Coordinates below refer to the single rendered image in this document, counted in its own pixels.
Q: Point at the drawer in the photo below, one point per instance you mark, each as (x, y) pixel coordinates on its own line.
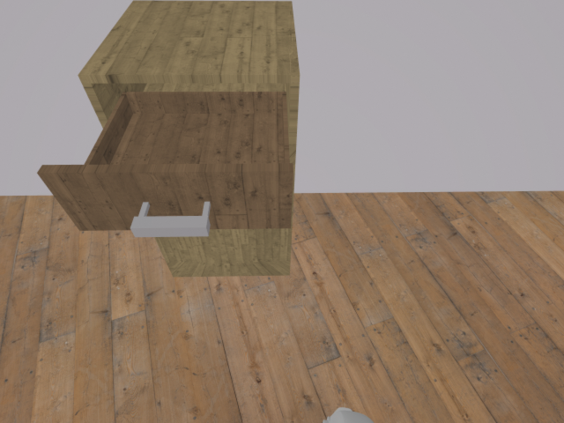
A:
(177, 150)

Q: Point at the right robot shin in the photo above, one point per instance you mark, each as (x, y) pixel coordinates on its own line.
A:
(342, 409)

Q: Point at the handle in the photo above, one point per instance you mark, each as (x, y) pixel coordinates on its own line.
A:
(171, 226)

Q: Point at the cabinet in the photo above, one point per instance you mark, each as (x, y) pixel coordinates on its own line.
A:
(205, 46)

